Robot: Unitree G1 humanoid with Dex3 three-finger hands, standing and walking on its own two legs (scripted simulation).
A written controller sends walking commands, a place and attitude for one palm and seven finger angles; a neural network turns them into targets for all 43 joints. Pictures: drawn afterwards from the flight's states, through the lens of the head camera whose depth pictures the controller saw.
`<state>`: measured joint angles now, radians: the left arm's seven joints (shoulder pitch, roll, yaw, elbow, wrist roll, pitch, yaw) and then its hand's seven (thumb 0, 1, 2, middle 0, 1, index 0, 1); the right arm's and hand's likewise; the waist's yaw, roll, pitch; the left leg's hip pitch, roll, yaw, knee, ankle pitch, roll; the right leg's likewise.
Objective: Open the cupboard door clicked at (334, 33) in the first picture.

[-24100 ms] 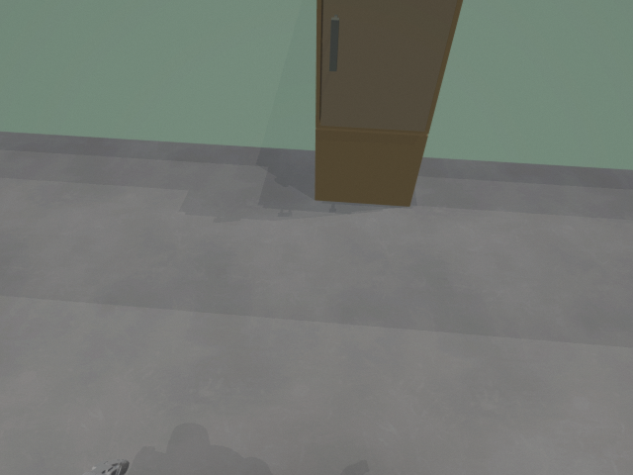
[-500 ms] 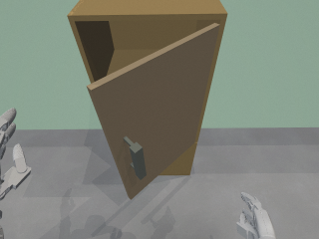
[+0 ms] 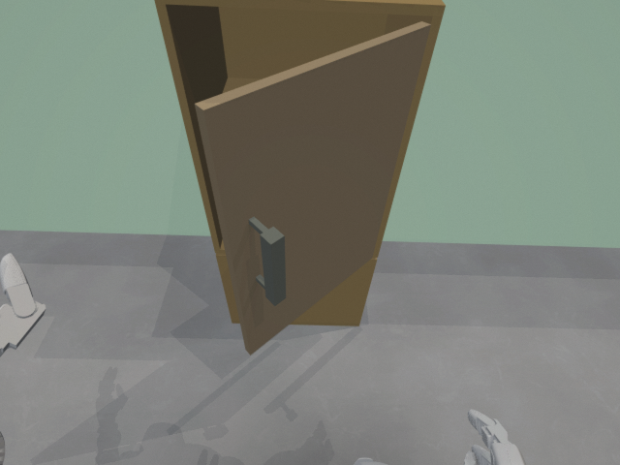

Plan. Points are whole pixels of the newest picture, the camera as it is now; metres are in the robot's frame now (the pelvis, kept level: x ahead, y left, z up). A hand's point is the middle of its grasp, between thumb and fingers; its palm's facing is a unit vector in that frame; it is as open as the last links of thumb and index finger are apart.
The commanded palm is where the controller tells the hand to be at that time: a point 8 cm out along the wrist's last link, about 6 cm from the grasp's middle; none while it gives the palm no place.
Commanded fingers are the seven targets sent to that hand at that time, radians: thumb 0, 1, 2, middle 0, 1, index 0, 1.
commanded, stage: step back with the hand held close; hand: left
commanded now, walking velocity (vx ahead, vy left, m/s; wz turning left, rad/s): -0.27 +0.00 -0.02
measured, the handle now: (266, 261) +0.41 +0.09 +0.00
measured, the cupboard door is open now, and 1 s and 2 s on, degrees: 43 43 43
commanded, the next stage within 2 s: stop stepping back and stand still in 0.52 s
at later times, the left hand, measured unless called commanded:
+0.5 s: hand (13, 396) +0.14 +0.24 +0.18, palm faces +0.29 -0.78 -0.55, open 7.4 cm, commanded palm +0.06 +0.29 +0.20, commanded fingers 0.00 0.90 0.90 -0.20 -0.30 -0.20 -0.30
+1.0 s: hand out of the picture +0.03 +0.25 +0.18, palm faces +0.37 -0.80 -0.48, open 7.4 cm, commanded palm -0.03 +0.28 +0.20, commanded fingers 0.00 0.90 0.90 -0.20 -0.30 -0.20 -0.30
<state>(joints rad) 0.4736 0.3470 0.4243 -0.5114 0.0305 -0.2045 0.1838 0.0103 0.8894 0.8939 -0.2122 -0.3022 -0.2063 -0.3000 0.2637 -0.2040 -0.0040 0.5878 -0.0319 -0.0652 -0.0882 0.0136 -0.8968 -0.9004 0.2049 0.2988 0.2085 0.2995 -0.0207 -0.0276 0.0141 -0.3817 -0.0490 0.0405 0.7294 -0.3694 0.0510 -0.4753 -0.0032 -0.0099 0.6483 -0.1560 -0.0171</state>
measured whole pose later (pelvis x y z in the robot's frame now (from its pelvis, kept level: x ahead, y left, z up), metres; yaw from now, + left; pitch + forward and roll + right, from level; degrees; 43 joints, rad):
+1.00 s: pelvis -0.18 -0.01 +0.02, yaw -2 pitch +0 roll +0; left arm 0.58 0.44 0.44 -0.51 -0.01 -0.20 0.14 0.01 0.89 0.89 -0.22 -0.30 -0.21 -0.30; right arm 0.27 -0.19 0.02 0.64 -0.01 -0.14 -0.08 0.01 -0.90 -0.90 0.20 0.30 0.21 0.30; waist -0.03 -0.07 -0.01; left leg -0.27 -0.01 0.03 0.49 -0.22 0.02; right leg -0.29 0.03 0.00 0.53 -0.27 -0.01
